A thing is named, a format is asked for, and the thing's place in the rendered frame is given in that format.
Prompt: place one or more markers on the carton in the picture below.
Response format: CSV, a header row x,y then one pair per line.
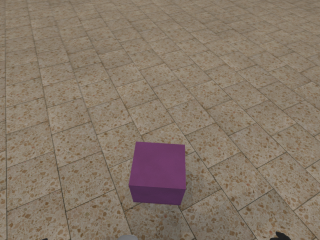
x,y
158,173

